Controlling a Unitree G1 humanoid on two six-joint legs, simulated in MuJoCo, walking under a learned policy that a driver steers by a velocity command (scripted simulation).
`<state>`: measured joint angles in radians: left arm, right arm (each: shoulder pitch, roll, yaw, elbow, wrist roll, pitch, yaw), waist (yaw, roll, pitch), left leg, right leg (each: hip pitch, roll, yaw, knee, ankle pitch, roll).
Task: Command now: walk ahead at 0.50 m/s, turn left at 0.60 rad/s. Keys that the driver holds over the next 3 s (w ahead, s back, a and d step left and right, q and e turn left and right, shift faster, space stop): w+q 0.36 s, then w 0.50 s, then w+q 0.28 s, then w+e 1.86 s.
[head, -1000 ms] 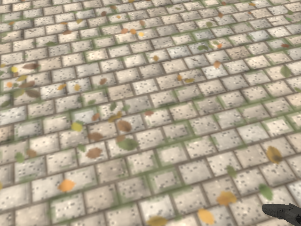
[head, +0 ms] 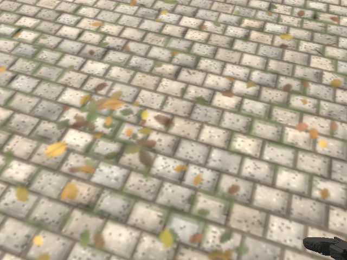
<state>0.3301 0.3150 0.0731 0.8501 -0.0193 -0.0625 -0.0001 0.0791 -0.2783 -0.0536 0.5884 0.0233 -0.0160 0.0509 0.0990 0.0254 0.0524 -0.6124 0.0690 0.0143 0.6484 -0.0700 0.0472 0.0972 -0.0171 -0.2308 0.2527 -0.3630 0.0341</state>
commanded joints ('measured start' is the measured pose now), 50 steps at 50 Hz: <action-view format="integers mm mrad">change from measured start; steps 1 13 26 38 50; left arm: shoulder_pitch -39 -150 -232 -55 56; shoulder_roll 221 92 121 101 164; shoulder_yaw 54 -3 13 4 21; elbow -57 -174 -202 -110 -21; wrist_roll -17 38 24 13 1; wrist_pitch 9 -34 -63 -46 1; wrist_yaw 12 -4 -29 -19 1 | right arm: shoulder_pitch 43 164 289 138 -93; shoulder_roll -126 -166 -145 -63 -78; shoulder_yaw -50 -54 -46 -7 -4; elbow -74 -9 103 45 -20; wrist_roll -6 -14 -8 -23 -4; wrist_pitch -7 -51 -25 -50 -64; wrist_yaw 5 -48 -65 -54 -1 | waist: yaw -113 -80 -91 -80 -44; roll -124 11 92 -110 -108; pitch -60 -80 -76 -35 -14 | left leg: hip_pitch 174 407 511 -66 69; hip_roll -94 77 52 36 -48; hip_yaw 88 -339 -362 -83 -10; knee -33 -425 -162 303 -121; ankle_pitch -118 159 191 -152 -8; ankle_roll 65 259 118 -49 23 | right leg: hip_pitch -3 -708 -399 -222 -22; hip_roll -256 -86 13 -199 -242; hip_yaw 41 287 251 473 261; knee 185 735 204 -103 0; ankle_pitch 1018 130 315 344 647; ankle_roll -137 30 -76 -272 -179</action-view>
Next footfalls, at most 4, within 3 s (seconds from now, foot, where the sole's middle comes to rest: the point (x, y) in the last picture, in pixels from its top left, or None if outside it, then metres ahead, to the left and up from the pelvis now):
0.06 left None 0.20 0.11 -0.77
0.54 right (205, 242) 0.52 -0.04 -0.77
1.06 left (129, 188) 0.71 0.28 -0.77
1.60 right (159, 121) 1.08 0.20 -0.77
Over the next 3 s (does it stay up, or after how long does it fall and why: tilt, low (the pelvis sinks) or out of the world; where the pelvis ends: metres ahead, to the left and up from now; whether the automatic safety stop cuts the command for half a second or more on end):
stays up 1.64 0.22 0.01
